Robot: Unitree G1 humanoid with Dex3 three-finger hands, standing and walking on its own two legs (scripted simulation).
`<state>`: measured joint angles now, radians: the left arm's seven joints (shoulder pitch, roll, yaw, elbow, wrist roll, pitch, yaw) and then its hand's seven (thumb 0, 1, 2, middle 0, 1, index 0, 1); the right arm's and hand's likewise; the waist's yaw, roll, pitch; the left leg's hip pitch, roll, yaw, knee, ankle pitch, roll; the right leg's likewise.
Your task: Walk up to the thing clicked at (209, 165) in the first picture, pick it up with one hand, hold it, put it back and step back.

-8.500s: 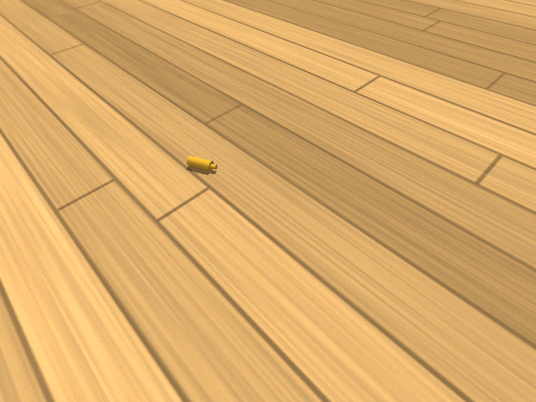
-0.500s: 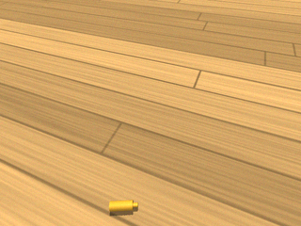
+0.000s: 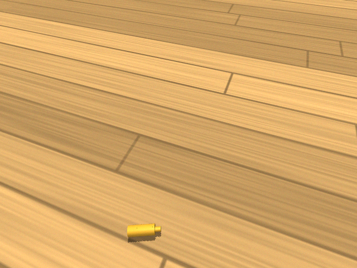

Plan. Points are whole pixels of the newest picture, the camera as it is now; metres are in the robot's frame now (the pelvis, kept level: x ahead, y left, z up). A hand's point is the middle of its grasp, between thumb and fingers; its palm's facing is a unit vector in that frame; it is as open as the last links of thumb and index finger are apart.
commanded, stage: walk up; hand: left
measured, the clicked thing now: (144, 230) +0.42 +0.22 -0.75
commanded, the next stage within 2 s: stand in 0.88 s
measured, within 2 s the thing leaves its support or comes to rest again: neither
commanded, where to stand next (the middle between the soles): +0.04 +0.00 m, yaw +0 degrees
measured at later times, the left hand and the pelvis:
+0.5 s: hand out of the picture +0.09 +0.26 -0.15, palm faces -0.02 -0.94 -0.34, open 7.4 cm; pelvis +0.00 +0.00 +0.00, yaw -1 degrees
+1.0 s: hand out of the picture +0.10 +0.25 -0.15, palm faces -0.05 -0.94 -0.34, open 7.4 cm; pelvis +0.01 +0.00 +0.00, yaw -1 degrees
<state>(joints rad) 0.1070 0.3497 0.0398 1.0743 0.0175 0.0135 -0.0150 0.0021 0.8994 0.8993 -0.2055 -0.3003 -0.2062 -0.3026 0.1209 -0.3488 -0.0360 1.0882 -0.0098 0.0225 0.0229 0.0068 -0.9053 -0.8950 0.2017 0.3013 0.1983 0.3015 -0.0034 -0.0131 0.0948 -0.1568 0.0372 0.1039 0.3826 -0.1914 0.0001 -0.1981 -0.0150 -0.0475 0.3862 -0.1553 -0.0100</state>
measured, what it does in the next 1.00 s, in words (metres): stands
